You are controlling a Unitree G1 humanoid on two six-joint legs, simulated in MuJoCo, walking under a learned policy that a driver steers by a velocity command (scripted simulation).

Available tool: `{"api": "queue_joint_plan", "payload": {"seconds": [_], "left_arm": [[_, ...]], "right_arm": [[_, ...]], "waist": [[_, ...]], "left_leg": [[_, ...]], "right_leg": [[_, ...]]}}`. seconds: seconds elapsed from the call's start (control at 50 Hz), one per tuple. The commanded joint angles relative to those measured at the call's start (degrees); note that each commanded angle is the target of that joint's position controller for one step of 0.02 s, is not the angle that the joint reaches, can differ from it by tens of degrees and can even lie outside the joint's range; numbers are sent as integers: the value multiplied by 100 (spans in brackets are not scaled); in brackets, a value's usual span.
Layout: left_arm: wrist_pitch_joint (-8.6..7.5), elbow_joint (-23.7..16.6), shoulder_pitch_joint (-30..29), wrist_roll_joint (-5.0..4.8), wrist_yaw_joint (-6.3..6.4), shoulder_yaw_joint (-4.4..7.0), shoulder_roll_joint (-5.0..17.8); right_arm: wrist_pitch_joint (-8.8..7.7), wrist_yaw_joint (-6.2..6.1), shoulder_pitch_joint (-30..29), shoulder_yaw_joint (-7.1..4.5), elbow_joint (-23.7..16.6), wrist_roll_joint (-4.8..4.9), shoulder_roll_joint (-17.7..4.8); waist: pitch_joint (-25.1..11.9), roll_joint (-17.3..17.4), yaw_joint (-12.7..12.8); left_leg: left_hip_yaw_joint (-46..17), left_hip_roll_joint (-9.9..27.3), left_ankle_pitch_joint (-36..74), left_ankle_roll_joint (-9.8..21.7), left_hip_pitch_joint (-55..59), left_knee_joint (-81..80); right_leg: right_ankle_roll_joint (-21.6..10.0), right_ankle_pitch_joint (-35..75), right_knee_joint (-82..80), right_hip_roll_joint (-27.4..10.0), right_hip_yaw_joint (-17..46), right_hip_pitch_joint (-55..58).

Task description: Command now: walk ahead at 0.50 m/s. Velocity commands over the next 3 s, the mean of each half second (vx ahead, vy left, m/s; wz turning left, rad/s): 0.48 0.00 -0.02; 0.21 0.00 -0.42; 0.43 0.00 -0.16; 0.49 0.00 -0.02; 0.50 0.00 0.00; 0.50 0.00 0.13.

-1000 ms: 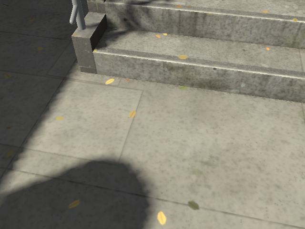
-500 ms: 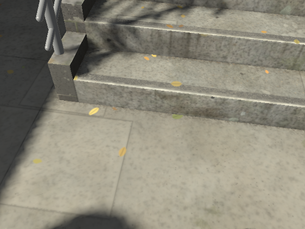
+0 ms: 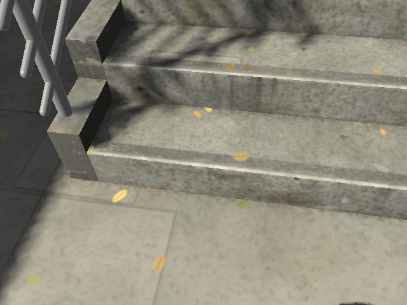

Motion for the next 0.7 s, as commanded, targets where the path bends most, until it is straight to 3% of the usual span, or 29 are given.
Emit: {"api": "queue_joint_plan", "payload": {"seconds": [0.02,0.06,0.1,0.2,0.22,0.24,0.28,0.34,0.36,0.38,0.4,0.42,0.44,0.46,0.48,0.5,0.52,0.54,0.58,0.62,0.7], "left_arm": [[-113,-160,70,25,4,88,549],[-121,-66,266,23,80,129,736],[-87,11,477,8,155,132,781],[-22,175,936,-64,235,122,848],[-50,298,1202,69,174,43,557],[-61,342,1327,93,154,39,533],[-44,370,1349,143,166,73,670],[10,395,1230,185,242,147,891],[24,346,1074,217,262,164,951],[50,333,1070,219,263,122,835],[27,130,1216,73,236,-1,461],[14,166,1863,-130,195,-72,48],[65,293,1415,-16,246,64,638],[53,247,1112,-17,222,60,546],[79,318,1020,-22,206,28,397],[160,340,952,69,200,36,348],[255,365,1036,184,181,34,285],[323,382,1038,186,168,42,253],[402,341,985,187,137,56,204],[456,206,665,201,123,43,164],[520,-30,114,178,41,-10,127]], "right_arm": [[76,-53,348,-118,-231,-38,-261],[116,-74,-23,-145,-375,-77,-313],[106,-66,-475,-154,-524,-113,-307],[33,33,-1458,-78,-790,-66,-152],[190,218,-1502,56,-838,-445,42],[250,284,-1649,68,-882,-440,97],[268,310,-1804,42,-1012,-373,-108],[161,250,-1476,-36,-1002,-357,-379],[97,196,-936,-99,-833,-352,-507],[15,122,75,-167,-494,-410,-636],[-49,33,1054,-286,-302,-569,-1116],[-18,54,1197,-428,-194,-541,-1599],[24,79,690,-331,-323,-369,-1137],[-5,89,169,-207,-412,-310,-723],[-21,92,-80,-92,-424,-311,-354],[-35,56,-152,-34,-375,-274,-198],[-43,0,-174,-3,-302,-239,-176],[-68,-3,-105,10,-279,-255,-171],[-92,-38,-75,-21,-235,-202,-368],[-76,-76,-118,-38,-225,-183,-472],[64,-127,-65,-20,-148,-227,-440]], "waist": [[-243,-620,-177],[-68,-502,-146],[15,-443,-39],[216,-495,271],[339,-412,238],[411,-561,341],[470,-652,301],[273,-707,48],[-69,-699,-191],[-676,-489,-590],[-1536,239,-797],[-1946,1610,-477],[-1472,469,-405],[-840,185,-231],[-585,3,-111],[-370,122,-23],[-330,264,98],[-385,287,111],[-416,325,240],[-259,387,247],[-193,570,97]], "left_leg": [[-233,488,502,-23,-663,-233],[-219,526,969,-134,-1068,-741],[-199,516,1544,-220,-1421,-1380],[64,253,2572,-228,-1267,-2939],[579,120,2533,-259,-798,-3090],[614,94,2520,-235,-597,-3182],[505,71,2149,-146,-597,-3395],[468,-117,1156,99,-236,-3826],[520,-289,944,209,417,-4056],[536,-342,1074,380,1675,-4355],[-890,915,633,734,3462,-4344],[-3329,2182,1140,1366,4682,-4955],[-2888,1910,1612,1142,4123,-4995],[-1912,1718,2597,1030,3302,-4992],[-1244,1492,3276,900,2761,-5123],[-772,1321,3801,782,2407,-5210],[-422,1220,4162,673,2120,-5266],[-192,1191,4747,698,2006,-5238],[216,1181,5208,745,1972,-5224],[573,1135,5198,731,1891,-5252],[1181,928,4704,656,1805,-5129]], "right_leg": [[-959,584,-1622,-1494,1549,572],[-999,890,-1756,-1499,1359,635],[-946,1103,-1794,-1480,1215,864],[-719,936,-1872,-1301,801,1172],[-648,917,-1937,-1090,535,997],[-618,948,-1932,-1098,512,967],[-583,1360,-1729,-1309,591,1438],[-462,2692,-1004,-1570,647,2252],[-414,3401,-290,-1501,600,2333],[-318,3411,902,-1208,359,2041],[-173,1795,2689,-808,57,628],[1,-2130,4328,272,27,-1365],[-106,-2028,4611,-94,743,-1675],[-98,-1579,4508,-292,752,-1545],[-76,-1346,4226,-490,742,-1310],[-25,-1275,4019,-571,698,-1143],[45,-1204,3873,-600,655,-899],[72,-1125,3961,-497,577,-734],[121,-875,3882,-440,487,-872],[192,-541,3415,-496,366,-1048],[231,115,2194,-484,57,-720]]}}
Next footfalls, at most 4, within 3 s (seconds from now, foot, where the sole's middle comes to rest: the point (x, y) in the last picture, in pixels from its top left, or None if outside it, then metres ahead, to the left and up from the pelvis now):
0.38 left None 0.38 0.13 -0.78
0.88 right None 0.45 -0.07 -0.78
1.42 left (208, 245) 0.69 0.05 -0.78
2.00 right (302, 149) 0.98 -0.30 -0.60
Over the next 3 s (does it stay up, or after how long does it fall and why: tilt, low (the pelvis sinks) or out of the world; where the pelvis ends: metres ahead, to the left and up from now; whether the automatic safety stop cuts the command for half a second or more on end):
stays up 1.36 -0.39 0.35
